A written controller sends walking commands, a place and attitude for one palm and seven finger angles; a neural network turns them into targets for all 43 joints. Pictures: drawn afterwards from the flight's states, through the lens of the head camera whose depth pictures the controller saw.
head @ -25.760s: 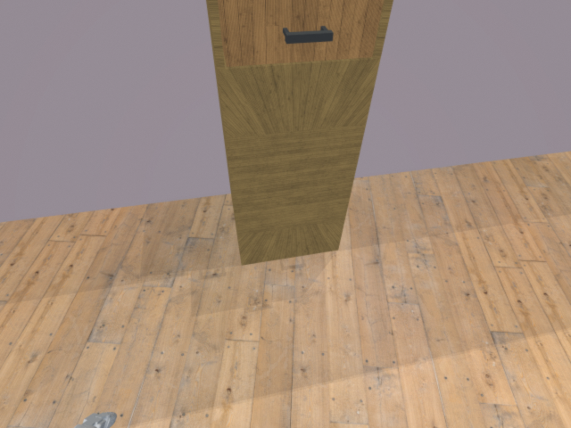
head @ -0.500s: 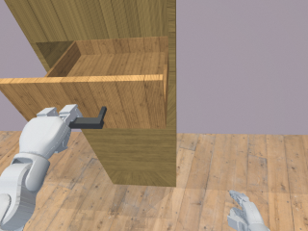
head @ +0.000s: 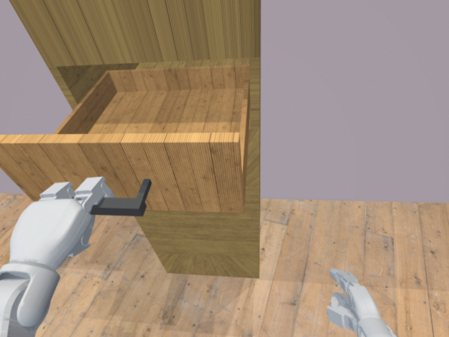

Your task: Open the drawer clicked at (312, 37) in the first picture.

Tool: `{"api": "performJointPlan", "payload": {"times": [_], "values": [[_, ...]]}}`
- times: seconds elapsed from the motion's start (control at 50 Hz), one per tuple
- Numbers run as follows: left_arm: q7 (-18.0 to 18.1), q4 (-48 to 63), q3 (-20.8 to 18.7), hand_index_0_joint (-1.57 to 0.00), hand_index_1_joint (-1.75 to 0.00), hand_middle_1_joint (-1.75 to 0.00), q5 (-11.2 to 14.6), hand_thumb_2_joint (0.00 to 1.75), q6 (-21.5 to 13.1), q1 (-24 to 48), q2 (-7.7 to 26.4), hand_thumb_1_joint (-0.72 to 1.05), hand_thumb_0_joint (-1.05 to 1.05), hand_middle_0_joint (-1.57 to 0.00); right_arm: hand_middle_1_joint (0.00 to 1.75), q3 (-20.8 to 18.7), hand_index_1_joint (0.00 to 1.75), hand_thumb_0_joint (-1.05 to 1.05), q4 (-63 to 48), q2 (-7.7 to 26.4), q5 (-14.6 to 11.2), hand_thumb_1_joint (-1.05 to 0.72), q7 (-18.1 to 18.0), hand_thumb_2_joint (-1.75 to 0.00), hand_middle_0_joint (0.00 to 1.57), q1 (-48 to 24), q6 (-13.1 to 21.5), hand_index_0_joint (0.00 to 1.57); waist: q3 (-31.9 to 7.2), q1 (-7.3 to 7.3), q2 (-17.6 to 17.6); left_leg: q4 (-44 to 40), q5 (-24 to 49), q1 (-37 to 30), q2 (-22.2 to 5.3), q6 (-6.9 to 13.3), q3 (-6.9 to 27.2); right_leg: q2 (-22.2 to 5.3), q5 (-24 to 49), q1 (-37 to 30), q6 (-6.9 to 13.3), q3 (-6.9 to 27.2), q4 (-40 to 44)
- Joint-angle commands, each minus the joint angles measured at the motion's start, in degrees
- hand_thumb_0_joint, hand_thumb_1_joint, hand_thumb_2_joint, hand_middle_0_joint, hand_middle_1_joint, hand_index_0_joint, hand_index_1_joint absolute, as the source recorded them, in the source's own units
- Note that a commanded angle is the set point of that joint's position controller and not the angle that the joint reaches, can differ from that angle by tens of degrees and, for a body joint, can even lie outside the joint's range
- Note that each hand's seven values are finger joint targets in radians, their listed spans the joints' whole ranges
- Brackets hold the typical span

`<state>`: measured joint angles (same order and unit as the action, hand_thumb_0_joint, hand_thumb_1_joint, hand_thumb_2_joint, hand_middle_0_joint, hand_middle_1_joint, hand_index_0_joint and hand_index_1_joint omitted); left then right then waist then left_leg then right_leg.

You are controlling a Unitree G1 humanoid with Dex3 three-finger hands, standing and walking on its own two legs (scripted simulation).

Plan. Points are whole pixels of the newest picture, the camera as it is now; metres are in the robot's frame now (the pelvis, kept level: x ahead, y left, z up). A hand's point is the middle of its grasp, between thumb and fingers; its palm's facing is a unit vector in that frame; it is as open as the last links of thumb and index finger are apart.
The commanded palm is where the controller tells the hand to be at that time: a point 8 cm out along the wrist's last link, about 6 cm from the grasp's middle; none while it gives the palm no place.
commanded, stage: pull the drawer open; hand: left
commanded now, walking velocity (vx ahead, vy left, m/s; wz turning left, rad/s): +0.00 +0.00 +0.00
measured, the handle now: (112, 195) +0.26 +0.21 +0.17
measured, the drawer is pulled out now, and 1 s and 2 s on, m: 0.24 0.28 0.28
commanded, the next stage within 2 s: open the thumb to release the handle in 0.54 s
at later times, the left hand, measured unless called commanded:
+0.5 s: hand (65, 270) +0.16 +0.24 +0.14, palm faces +0.11 -0.07 -0.99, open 5.5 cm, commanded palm +0.11 +0.24 +0.20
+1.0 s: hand (52, 263) +0.16 +0.26 +0.15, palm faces +0.09 -0.01 -1.00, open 9.1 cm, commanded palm +0.12 +0.26 +0.20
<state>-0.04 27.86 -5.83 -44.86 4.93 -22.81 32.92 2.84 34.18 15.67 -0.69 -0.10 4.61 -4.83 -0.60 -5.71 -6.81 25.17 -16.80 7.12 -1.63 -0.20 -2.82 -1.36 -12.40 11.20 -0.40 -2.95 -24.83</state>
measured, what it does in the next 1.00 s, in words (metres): stands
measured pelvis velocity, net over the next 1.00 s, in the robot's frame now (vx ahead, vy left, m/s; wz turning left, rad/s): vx -0.02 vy -0.01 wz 0.02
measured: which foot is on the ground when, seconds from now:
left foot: down 0.00-1.00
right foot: down 0.00-1.00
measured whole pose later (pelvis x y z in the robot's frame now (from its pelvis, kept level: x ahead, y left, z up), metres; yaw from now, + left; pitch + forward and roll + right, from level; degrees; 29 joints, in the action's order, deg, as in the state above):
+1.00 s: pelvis -0.02 -0.01 +0.00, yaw +1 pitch -3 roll +0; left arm 0.5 26.9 -10.3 -43.5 0.6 -25.7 36.2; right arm 2.5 35.5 16.0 -0.2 -2.3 6.1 -2.7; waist 1.6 -6.6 -7.1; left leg 25.7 -15.5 6.8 -1.8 -0.7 -1.6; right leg -1.3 -11.3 10.1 0.1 -4.1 -24.8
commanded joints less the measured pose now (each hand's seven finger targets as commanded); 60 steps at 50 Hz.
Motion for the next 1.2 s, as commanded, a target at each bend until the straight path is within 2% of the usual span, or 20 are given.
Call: {"api": "performJointPlan", "payload": {"times": [0.0, 0.02, 0.06, 0.12, 0.16, 0.22, 0.26, 0.42, 0.46, 0.52, 0.56, 0.6, 0.62, 0.64, 0.68, 0.72, 0.76, 0.88, 1.02, 1.18], "values": [[3.8, 13.7, -13.0, -0.40, -1.35, -1.35, -0.5, 0.90, 1.2, -2.4, 12.7, 0.90, 0.00, -0.40, 0.30, -2.2, 0.30, 0.00, -10.5, 5.7, -0.1, -0.90, -0.1, -0.90, 0.20, -9.4, 2.6, 0.20, -10.0, -2.44, 4.1, -2.1, 22.4, 2.7, 1.1, 0.6, 0.3, 0.6, 17.5, -9.5, 0.5, 0.3, 0.8], [4.3, 14.9, -15.2, -0.40, -1.35, -1.35, 0.7, 0.90, 1.5, -4.0, 14.8, 0.90, 0.00, -0.40, 0.30, -2.2, 0.30, 0.00, -10.8, 6.2, -0.7, -0.90, -0.3, -0.90, 0.20, -10.4, 2.8, 0.20, -9.8, -2.49, 2.8, -1.4, 21.3, 2.7, 0.8, 0.3, 0.2, 0.7, 17.6, -9.6, 0.6, 1.0, 0.9], [4.3, 14.2, -11.1, -0.40, -1.35, -1.35, -0.6, 0.90, 1.6, -6.0, 9.6, 0.90, 0.00, -0.40, 0.30, -2.1, 0.30, 0.00, -10.5, 5.1, -0.1, -0.90, 0.2, -0.90, 0.20, -9.3, 2.5, 0.20, -8.1, -1.91, 3.9, -1.9, 22.7, 3.2, 0.9, 0.5, 0.2, 0.6, 16.9, -8.5, 0.5, -0.3, 0.7], [5.5, 18.2, -14.8, -0.40, -1.35, -1.35, 0.8, 0.90, 1.6, -7.4, 13.8, 0.90, 0.00, -0.40, 0.30, -2.4, 0.30, 0.00, -11.4, 6.7, -0.9, -0.90, -0.2, -0.90, 0.20, -10.2, 2.7, 0.20, -8.8, -2.19, 1.8, -1.0, 21.0, 2.8, 0.3, 0.0, 0.2, 0.9, 16.1, -8.1, 0.4, 0.5, 0.7], [6.0, 17.6, -11.7, -0.40, -1.35, -1.35, -0.2, 0.90, 1.6, -11.7, 9.3, 0.90, 0.00, -0.40, 0.30, -2.3, 0.30, 0.00, -11.5, 5.6, -0.3, -0.90, 0.2, -0.90, 0.20, -8.6, 2.6, 0.20, -8.8, -2.21, 2.4, -1.0, 24.0, 2.7, 0.2, 0.3, 0.2, 0.6, 16.9, -8.0, 0.2, -0.4, 0.3], [6.6, 19.6, -13.5, -0.40, -1.35, -1.35, 0.5, 0.90, 1.9, -11.2, 11.8, 0.90, 0.00, -0.40, 0.30, -2.3, 0.30, 0.00, -11.8, 6.7, -0.9, -0.90, -0.1, -0.90, 0.20, -9.9, 2.6, 0.20, -7.2, -1.92, 2.2, -0.6, 20.0, 3.2, -0.1, 0.0, 0.3, 0.9, 14.6, -6.4, 0.2, 0.3, 0.7], [6.9, 19.0, -10.7, -0.40, -1.35, -1.35, -0.7, 0.90, 1.7, -13.4, 8.2, 0.90, 0.00, -0.40, 0.30, -2.4, 0.30, 0.00, -11.8, 5.8, -0.2, -0.90, 0.1, -0.90, 0.20, -8.4, 2.5, 0.20, -7.5, -1.94, 2.4, -0.8, 21.7, 2.9, -0.1, 0.3, 0.2, 0.5, 14.3, -6.3, 0.1, -0.5, 0.5], [7.7, 22.0, -12.1, -0.40, -1.35, -1.35, -1.2, 0.90, 2.4, -10.1, 11.5, 0.90, 0.00, -0.40, 0.30, -2.1, 0.30, 0.00, -12.4, 6.7, -0.7, -0.90, -0.5, -0.90, 0.20, -9.7, 2.7, 0.20, -7.3, -1.56, 2.0, -0.4, 17.9, 2.7, -0.6, 0.1, 0.5, 0.6, 12.3, -5.5, 0.1, 0.5, 0.6], [7.3, 19.3, -9.2, -0.40, -1.35, -1.35, -2.2, 0.90, 2.2, -10.4, 7.8, 0.90, 0.00, -0.40, 0.30, -2.2, 0.30, 0.00, -11.5, 5.5, 0.1, -0.90, -0.3, -0.90, 0.20, -8.2, 2.7, 0.20, -6.1, -1.42, 3.1, -1.2, 19.5, 2.7, -0.3, 0.4, 0.8, 0.5, 11.8, -5.2, 0.2, -0.4, 0.8], [7.2, 20.7, -12.4, -0.40, -1.35, -1.35, -1.1, 0.90, 2.6, -9.9, 11.9, 0.90, 0.00, -0.40, 0.30, -2.0, 0.30, 0.00, -12.2, 6.6, -0.7, -0.90, -0.8, -0.90, 0.20, -9.9, 3.0, 0.20, -6.7, -1.87, 2.2, -1.0, 16.8, 2.7, -0.6, 0.2, 0.8, 0.7, 11.3, -6.1, 0.1, 0.5, 0.8], [6.5, 18.1, -9.0, -0.40, -1.35, -1.35, -2.1, 0.90, 2.7, -10.0, 8.1, 0.90, 0.00, -0.40, 0.30, -1.9, 0.30, 0.00, -11.5, 5.3, 0.0, -0.90, -0.6, -0.90, 0.20, -8.9, 2.7, 0.20, -4.6, -1.56, 3.7, -1.7, 17.4, 3.1, -0.2, 0.6, 0.8, 0.5, 10.5, -5.4, 0.1, -0.2, 1.3], [6.4, 20.1, -10.2, -0.40, -1.35, -1.35, -2.4, 0.90, 2.4, -7.8, 10.1, 0.90, 0.00, -0.40, 0.30, -1.9, 0.30, 0.00, -12.0, 6.1, 0.0, -0.90, -0.7, -0.90, 0.20, -9.1, 2.7, 0.20, -5.6, -1.97, 2.8, -2.0, 17.1, 3.0, -0.2, 0.5, 0.7, 0.4, 10.6, -5.8, 0.0, 0.0, 1.3], [7.0, 10.9, -21.8, -0.40, -1.35, -1.35, -3.0, 0.90, 2.3, 1.7, 22.8, 0.90, 0.00, -0.40, 0.30, -1.8, 0.30, 0.00, -8.2, 5.9, -0.2, -0.90, -1.8, -0.90, 0.20, -9.7, 2.7, 0.20, -2.2, -1.09, 3.1, -2.3, 12.4, 5.2, 0.0, 0.1, 1.2, 1.4, 6.6, -5.0, 0.8, 1.4, 1.9], [6.1, 10.2, -16.2, -0.40, -1.34, -1.34, -4.0, 0.87, 1.9, 3.3, 16.2, 0.83, 0.00, -0.40, 0.30, -1.1, 0.30, 0.00, -9.3, 4.5, 0.9, -0.90, -1.8, -0.90, 0.20, -10.4, 2.6, 0.20, -2.8, -2.57, 2.4, -2.7, 12.4, 4.5, 1.0, 0.6, 1.6, 0.5, 5.1, -5.6, 1.2, 1.0, 2.2], [5.3, 9.2, -14.7, -0.38, -1.33, -1.33, -2.8, 0.81, 0.7, 0.6, 14.2, 0.69, 0.00, -0.38, 0.30, -1.9, 0.30, 0.00, -9.2, 4.6, 0.2, -0.90, -1.8, -0.90, 0.20, -9.3, 2.7, 0.20, -2.2, -1.78, 2.6, -3.2, 13.1, 3.3, 0.8, 0.8, 1.3, 0.5, 6.2, -5.4, 0.6, 0.6, 3.0], [4.2, 11.0, -15.8, -0.38, -1.31, -1.31, 1.0, 0.75, -0.1, 1.8, 15.6, 0.55, 0.00, -0.38, 0.30, -2.3, 0.30, 0.00, -9.8, 5.4, -0.6, -0.90, -2.3, -0.90, 0.20, -10.3, 3.9, 0.20, -5.7, -1.58, -1.1, -2.7, 13.5, 1.1, 0.9, 0.5, 1.4, 0.7, 8.0, -6.8, 0.5, 1.3, 3.0], [3.1, 9.6, -14.4, -0.36, -1.30, -1.30, 1.9, 0.69, -1.0, 0.5, 14.0, 0.41, 0.00, -0.36, 0.30, -2.5, 0.30, 0.00, -8.8, 4.9, 0.0, -0.90, -2.4, -0.90, 0.20, -8.7, 4.4, 0.20, -5.8, -1.13, 1.2, -3.1, 15.3, 1.3, 1.2, 0.6, 1.3, 0.6, 9.3, -7.1, 0.1, 0.2, 3.1], [3.0, 6.7, -15.6, -0.33, -1.25, -1.25, 0.7, 0.51, -2.7, 1.3, 15.4, -0.01, 0.00, -0.33, 0.30, -2.3, 0.30, 0.00, -8.1, 5.4, 0.4, -0.90, -2.4, -0.90, 0.20, -8.8, 4.7, 0.20, -1.9, -1.54, 3.9, -4.2, 11.3, 4.1, 1.3, 0.6, 1.4, 0.4, 4.9, -5.8, 0.2, 0.4, 4.2], [3.5, 7.2, -16.9, -0.30, -1.20, -1.20, 1.9, 0.30, -4.3, 2.2, 16.1, -0.50, 0.00, -0.30, 0.30, -2.8, 0.30, 0.00, -8.4, 5.8, 0.1, -0.90, -2.6, -0.90, 0.20, -9.0, 5.8, 0.20, -4.9, -1.66, 2.4, -3.2, 10.6, 3.4, 1.6, 0.4, 1.4, 0.2, 4.5, -6.2, 0.3, 1.5, 4.3], [4.1, 5.2, -15.8, -0.30, -1.20, -1.20, 1.1, 0.30, -5.1, 3.5, 15.1, -0.50, 0.00, -0.30, 0.30, -3.1, 0.30, 0.00, -7.7, 5.4, 0.6, -0.90, -2.7, -0.90, 0.20, -8.3, 6.1, 0.20, -2.8, -1.51, 5.0, -3.9, 9.1, 4.5, 1.9, 0.7, 1.5, 0.0, 2.4, -5.1, 0.2, 0.7, 4.6]]}}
